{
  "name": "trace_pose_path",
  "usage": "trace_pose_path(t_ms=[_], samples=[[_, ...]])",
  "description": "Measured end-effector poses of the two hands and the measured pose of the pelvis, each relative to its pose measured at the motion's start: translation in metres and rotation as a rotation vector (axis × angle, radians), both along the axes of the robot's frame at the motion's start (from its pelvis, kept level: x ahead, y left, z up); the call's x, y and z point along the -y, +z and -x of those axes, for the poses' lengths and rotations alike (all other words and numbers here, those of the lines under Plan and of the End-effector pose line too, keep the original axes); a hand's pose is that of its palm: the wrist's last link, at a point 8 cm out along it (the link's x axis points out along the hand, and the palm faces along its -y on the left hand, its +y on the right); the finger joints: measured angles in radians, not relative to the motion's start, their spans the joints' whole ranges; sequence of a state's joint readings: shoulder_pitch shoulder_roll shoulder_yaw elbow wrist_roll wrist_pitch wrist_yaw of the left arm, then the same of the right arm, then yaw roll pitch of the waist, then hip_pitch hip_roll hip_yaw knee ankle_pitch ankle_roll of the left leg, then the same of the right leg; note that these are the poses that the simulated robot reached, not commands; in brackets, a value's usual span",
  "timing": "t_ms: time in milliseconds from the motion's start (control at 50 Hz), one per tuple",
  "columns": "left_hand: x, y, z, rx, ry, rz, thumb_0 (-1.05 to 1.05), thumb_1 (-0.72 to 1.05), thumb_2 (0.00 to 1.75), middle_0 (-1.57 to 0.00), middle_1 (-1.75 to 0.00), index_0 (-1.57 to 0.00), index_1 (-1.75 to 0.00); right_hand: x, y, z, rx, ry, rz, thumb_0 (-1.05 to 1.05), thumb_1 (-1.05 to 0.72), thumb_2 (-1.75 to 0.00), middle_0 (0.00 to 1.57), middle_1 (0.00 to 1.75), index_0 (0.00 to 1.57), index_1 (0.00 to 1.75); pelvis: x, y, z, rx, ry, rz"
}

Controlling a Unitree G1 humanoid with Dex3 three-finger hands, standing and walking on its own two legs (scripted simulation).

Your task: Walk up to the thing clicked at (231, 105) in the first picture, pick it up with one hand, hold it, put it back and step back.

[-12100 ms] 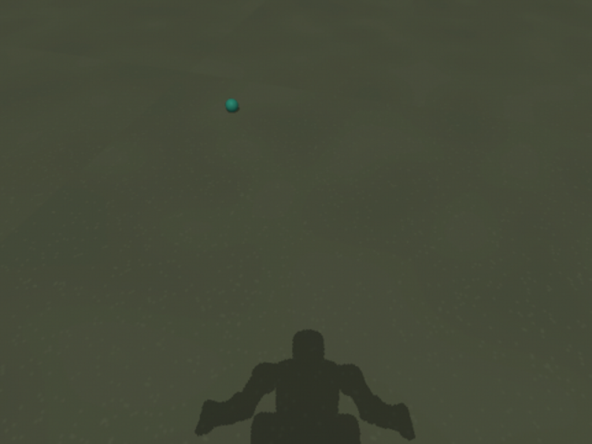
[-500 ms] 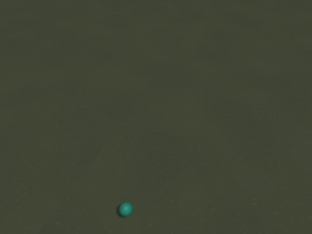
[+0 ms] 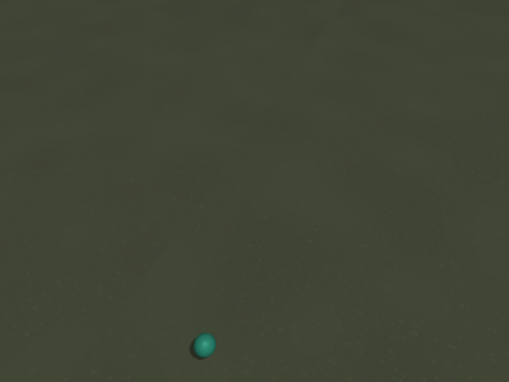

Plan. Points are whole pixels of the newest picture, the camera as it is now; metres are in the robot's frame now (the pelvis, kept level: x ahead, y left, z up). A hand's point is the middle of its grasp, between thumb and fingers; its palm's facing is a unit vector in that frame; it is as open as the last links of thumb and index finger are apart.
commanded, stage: walk up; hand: left
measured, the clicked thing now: (204, 344) +0.42 +0.21 -0.74
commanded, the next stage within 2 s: stand in 0.12 s
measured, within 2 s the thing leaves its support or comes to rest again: neither
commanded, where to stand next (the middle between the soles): +0.05 +0.00 m, yaw -1 degrees
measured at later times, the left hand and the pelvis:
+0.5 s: hand out of the picture +0.06 +0.24 -0.16, palm faces -0.03 -0.94 -0.34, open 7.4 cm; pelvis -0.01 -0.01 +0.00, yaw +0 degrees
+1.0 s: hand out of the picture +0.05 +0.24 -0.15, palm faces -0.02 -0.94 -0.35, open 7.4 cm; pelvis -0.01 -0.01 +0.00, yaw +1 degrees
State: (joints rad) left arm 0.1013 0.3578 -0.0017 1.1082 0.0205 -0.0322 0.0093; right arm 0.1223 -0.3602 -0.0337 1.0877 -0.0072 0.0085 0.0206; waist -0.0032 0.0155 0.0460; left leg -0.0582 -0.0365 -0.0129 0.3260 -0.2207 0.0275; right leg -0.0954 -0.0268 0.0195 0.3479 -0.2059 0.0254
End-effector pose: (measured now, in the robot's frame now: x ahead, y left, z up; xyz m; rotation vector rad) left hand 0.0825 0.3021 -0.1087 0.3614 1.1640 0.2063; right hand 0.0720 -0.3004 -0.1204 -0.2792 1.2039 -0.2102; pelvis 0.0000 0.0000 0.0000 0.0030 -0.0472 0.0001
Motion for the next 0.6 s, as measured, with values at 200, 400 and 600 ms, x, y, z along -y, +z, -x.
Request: trace_pose_path(t_ms=[200,400,600], samples=[[0.003,-0.003,0.01,-0.029,0.016,0.01,0.0,0.9,0.9,-0.2,-0.3,-0.2,-0.3,0.001,0.001,0.003,-0.005,0.009,0.005,0.01,-0.91,-0.89,0.2,0.29,0.2,0.3,0.003,0.001,0.002,-0.002,0.002,0.0],[0.013,-0.008,0.024,-0.059,0.019,0.04,0.0,0.9,0.9,-0.2,-0.3,-0.2,-0.3,0.001,0.002,0.01,-0.017,0.025,0.01,0.01,-0.91,-0.89,0.2,0.29,0.21,0.3,0.006,0.002,0.009,-0.004,0.005,0.002],[0.015,-0.009,0.036,-0.073,0.024,0.042,0.0,0.9,0.9,-0.2,-0.3,-0.2,-0.3,0.004,0.002,0.019,-0.036,0.026,0.012,0.01,-0.91,-0.89,0.2,0.29,0.21,0.3,0.008,0.003,0.013,-0.009,0.009,0.004]])
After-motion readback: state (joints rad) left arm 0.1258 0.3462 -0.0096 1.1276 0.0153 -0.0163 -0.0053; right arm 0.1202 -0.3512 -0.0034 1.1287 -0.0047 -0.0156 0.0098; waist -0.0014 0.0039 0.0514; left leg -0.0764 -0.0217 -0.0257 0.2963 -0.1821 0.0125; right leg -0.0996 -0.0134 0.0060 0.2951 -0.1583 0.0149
